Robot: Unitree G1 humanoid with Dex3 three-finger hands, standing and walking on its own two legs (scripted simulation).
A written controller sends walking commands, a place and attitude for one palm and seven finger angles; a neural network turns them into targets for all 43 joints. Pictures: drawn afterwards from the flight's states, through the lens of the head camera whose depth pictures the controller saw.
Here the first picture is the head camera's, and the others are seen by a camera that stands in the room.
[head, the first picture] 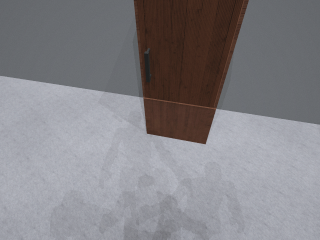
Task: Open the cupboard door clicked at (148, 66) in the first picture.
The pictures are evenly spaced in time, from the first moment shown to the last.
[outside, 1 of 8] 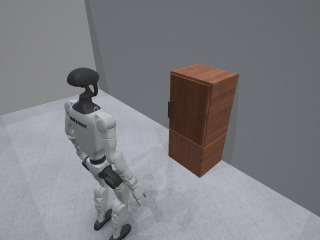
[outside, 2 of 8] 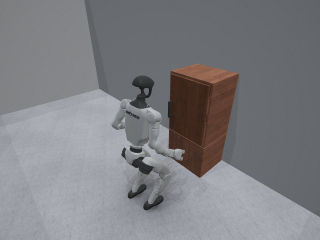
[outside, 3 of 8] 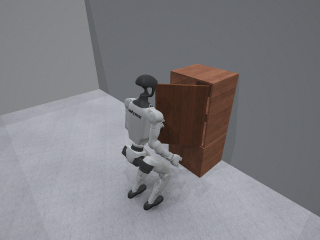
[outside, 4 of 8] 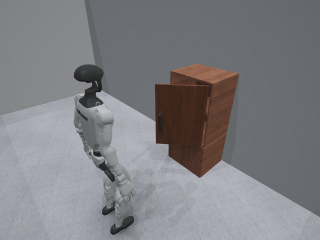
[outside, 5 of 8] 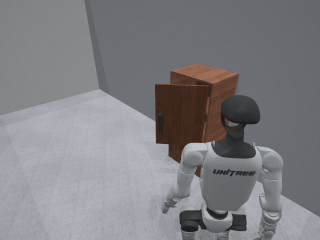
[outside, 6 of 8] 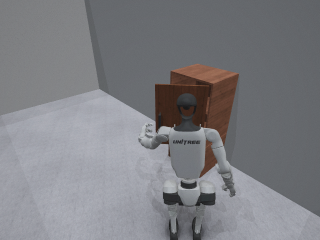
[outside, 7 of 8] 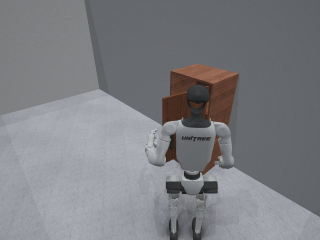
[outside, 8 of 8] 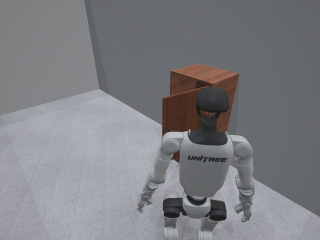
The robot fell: no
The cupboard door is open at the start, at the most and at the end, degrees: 0 81 81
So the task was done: yes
